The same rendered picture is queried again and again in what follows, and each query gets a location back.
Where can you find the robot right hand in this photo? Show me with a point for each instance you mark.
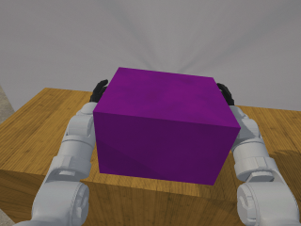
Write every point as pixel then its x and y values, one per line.
pixel 226 93

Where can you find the robot left hand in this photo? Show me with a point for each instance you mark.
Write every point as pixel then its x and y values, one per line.
pixel 97 93

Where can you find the left robot upper arm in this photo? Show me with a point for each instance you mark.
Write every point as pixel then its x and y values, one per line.
pixel 60 203

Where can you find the robot right forearm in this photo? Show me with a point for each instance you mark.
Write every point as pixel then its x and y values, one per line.
pixel 252 161

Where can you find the carton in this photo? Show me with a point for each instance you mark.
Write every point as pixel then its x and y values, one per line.
pixel 164 126

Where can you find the pedestal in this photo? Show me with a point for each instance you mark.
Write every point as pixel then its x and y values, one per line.
pixel 31 137

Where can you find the right robot upper arm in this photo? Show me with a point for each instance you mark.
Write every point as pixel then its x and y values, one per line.
pixel 266 204

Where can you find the robot left forearm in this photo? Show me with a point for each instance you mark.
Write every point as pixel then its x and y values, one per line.
pixel 72 162

